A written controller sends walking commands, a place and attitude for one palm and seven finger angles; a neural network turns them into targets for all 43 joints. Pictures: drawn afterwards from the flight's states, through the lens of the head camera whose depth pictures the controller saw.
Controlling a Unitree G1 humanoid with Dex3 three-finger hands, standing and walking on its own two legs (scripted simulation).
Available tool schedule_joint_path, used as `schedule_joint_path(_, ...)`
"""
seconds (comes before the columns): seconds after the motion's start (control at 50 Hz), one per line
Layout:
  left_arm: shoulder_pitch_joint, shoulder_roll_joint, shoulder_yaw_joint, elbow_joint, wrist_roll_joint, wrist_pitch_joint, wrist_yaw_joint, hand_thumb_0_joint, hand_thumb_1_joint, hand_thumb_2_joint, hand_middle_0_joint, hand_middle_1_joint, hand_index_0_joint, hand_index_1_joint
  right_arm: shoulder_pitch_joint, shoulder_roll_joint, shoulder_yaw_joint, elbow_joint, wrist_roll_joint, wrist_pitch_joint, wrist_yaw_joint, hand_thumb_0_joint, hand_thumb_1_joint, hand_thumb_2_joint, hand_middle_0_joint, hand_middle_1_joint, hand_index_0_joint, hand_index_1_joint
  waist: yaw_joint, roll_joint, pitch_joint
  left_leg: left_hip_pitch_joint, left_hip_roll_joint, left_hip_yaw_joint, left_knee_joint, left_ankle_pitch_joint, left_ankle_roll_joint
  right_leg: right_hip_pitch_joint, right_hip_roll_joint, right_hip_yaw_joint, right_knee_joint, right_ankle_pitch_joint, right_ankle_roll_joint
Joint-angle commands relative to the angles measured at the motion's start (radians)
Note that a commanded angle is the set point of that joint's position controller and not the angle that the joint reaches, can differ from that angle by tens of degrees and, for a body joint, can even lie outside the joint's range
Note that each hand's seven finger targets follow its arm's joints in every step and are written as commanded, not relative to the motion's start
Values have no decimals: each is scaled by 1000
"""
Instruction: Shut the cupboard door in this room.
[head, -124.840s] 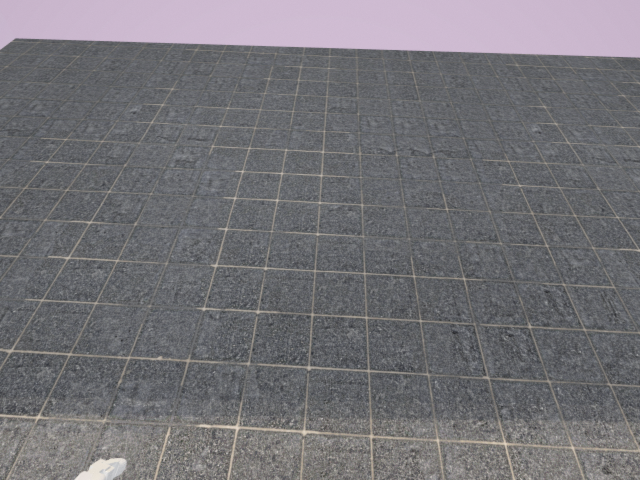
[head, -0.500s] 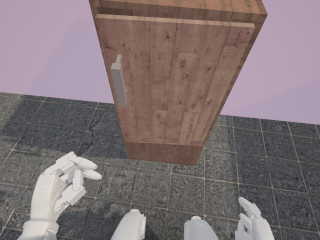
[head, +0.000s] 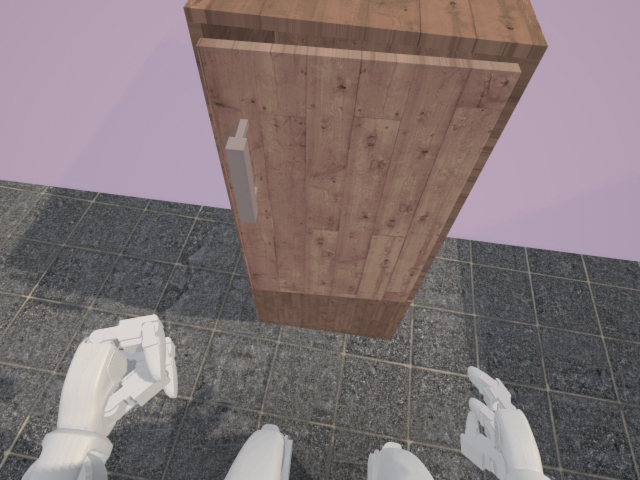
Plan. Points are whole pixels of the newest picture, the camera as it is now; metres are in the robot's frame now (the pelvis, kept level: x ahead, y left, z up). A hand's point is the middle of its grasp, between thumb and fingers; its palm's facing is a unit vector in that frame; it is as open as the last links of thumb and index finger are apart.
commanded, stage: raise the hand and make a fist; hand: left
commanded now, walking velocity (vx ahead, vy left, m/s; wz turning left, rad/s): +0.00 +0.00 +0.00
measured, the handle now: (246, 173) +0.51 +0.15 +0.06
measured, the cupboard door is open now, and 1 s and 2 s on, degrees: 3 3 3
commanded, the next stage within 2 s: bring the fist close to the handle in 0.52 s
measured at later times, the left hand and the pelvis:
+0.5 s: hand (173, 370) +0.22 +0.18 +0.06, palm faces +0.00 -1.00 -0.04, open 3.1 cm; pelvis +0.00 -0.01 +0.00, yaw +0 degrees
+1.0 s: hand (211, 318) +0.28 +0.15 +0.06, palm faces -0.04 -1.00 -0.03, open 3.1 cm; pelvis -0.01 -0.01 +0.00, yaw +0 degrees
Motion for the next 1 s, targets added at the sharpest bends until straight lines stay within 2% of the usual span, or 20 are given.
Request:
schedule_joint_path(0.0,-37,106,79,-216,-28,-73,-16,0,900,900,-1300,-1500,-1300,-1500,-6,-146,-76,-133,6,-50,-11,0,-900,-900,200,300,200,300,-14,52,-240,203,-18,-8,-202,282,-1,140,36,17,-149,252,-27)
schedule_joint_path(0.04,-31,123,100,-187,-31,-64,-16,0,900,900,-1300,-1500,-1300,-1500,-6,-146,-77,-126,5,-47,-13,0,-900,-900,200,300,200,300,-11,35,-229,183,-19,-5,-197,285,2,153,38,24,-155,258,-27)
schedule_joint_path(0.1,-40,110,97,-172,-41,-60,-24,0,900,900,-1300,-1500,-1300,-1500,-7,-147,-80,-125,11,-47,-14,0,-900,-900,200,300,200,300,-13,8,-227,170,-20,0,-198,273,2,170,32,33,-166,252,-23)
schedule_joint_path(0.16,-39,109,94,-179,-43,-64,-28,0,900,900,-1300,-1500,-1300,-1500,-12,-148,-81,-126,12,-48,-14,0,-900,-900,200,300,200,300,-8,24,-236,171,-22,5,-197,278,4,179,29,41,-169,255,-23)
schedule_joint_path(0.24,-34,122,112,-154,-46,-78,-20,0,900,900,-1300,-1500,-1300,-1500,-8,-147,-84,-120,10,-45,-15,0,-900,-900,200,300,200,300,-8,-8,-220,151,-22,8,-192,267,5,187,28,53,-179,244,-20)
schedule_joint_path(0.26,-41,109,93,-166,-40,-85,-21,0,900,900,-1300,-1500,-1300,-1500,-14,-146,-83,-124,11,-47,-12,0,-900,-900,200,300,200,300,-8,22,-215,159,-22,10,-196,261,4,175,26,52,-177,234,-22)
schedule_joint_path(0.34,-42,120,107,-144,-42,-96,-16,0,900,900,-1300,-1500,-1300,-1500,-13,-148,-84,-118,9,-42,-13,0,-900,-900,200,300,200,300,-12,-3,-207,141,-23,12,-190,239,7,172,27,62,-186,204,-20)
schedule_joint_path(0.44,-52,123,100,-162,-37,-104,-17,0,900,900,-1300,-1500,-1300,-1500,-16,-150,-83,-122,9,-39,-11,0,-900,-900,200,300,200,300,-13,33,-208,153,-22,9,-199,227,7,160,29,55,-181,188,-24)
schedule_joint_path(0.52,-54,103,87,-151,-42,-104,-19,0,900,900,-1300,-1500,-1300,-1500,-18,-147,-82,-123,12,-39,-12,0,-900,-900,200,300,200,300,-20,6,-195,152,-22,11,-198,210,6,154,27,61,-195,174,-19)
schedule_joint_path(0.54,-60,121,99,-153,-41,-104,-18,0,900,900,-1300,-1500,-1300,-1500,-19,-150,-81,-124,10,-37,-14,0,-900,-900,200,300,200,300,-16,8,-196,141,-22,8,-197,206,8,156,29,61,-191,162,-22)
schedule_joint_path(0.6,-61,109,88,-153,-40,-105,-21,0,900,900,-1300,-1500,-1300,-1500,-22,-147,-80,-125,12,-38,-12,0,-900,-900,200,300,200,300,-17,19,-195,151,-22,9,-202,194,6,147,27,57,-192,152,-21)
schedule_joint_path(0.64,-135,112,76,-155,-38,-109,-20,0,900,900,-1300,-1500,-1300,-1500,-19,-152,-75,-118,10,-41,-15,0,-900,-900,200,300,200,300,-33,23,-178,137,-21,4,-192,175,9,123,29,61,-193,122,-22)
schedule_joint_path(0.68,-213,84,36,-138,-25,-108,-16,0,900,900,-1300,-1500,-1300,-1500,-18,-155,-73,-111,9,-46,-16,0,-900,-900,200,300,200,300,-51,16,-176,147,-19,-3,-190,157,10,90,29,52,-188,109,-21)
schedule_joint_path(0.78,-316,81,12,-100,3,-81,7,0,900,900,-1300,-1500,-1300,-1500,-17,-160,-73,-99,12,-50,-17,0,-900,-900,200,300,200,300,-44,28,-213,167,-20,-7,-210,145,10,97,26,47,-188,104,-24)
schedule_joint_path(0.82,-327,97,30,-80,14,-61,26,0,900,900,-1300,-1500,-1300,-1500,-14,-158,-72,-97,11,-46,-16,0,-900,-900,200,300,200,300,-29,30,-235,180,-20,-5,-222,161,9,120,25,46,-190,120,-25)
schedule_joint_path(0.88,-417,83,14,-46,32,-38,56,0,900,900,-1300,-1500,-1300,-1500,-16,-155,-67,-88,10,-34,-11,0,-900,-900,200,300,200,300,-39,29,-233,194,-18,-6,-235,178,9,123,24,39,-194,145,-23)
schedule_joint_path(0.9,-416,75,16,-28,34,-33,65,0,900,900,-1300,-1500,-1300,-1500,-15,-154,-68,-85,9,-32,-8,0,-900,-900,200,300,200,300,-31,27,-239,197,-19,-5,-240,182,7,135,23,38,-195,150,-23)
schedule_joint_path(0.94,-446,99,44,8,38,-32,85,0,900,900,-1300,-1500,-1300,-1500,-9,-157,-68,-77,6,-24,-7,0,-900,-900,200,300,200,300,-31,3,-246,193,-18,-2,-240,192,9,152,24,43,-203,158,-22)
schedule_joint_path(0.96,-458,74,23,30,45,-31,88,0,900,900,-1300,-1500,-1300,-1500,-12,-152,-67,-79,6,-20,-4,0,-900,-900,200,300,200,300,-31,4,-244,193,-20,4,-244,201,8,160,20,42,-204,171,-21)
schedule_joint_path(0.98,-503,79,26,50,46,-34,94,0,900,900,-1300,-1500,-1300,-1500,-10,-153,-66,-71,5,-16,-2,0,-900,-900,200,300,200,300,-38,5,-236,191,-19,6,-242,196,8,155,19,46,-210,169,-20)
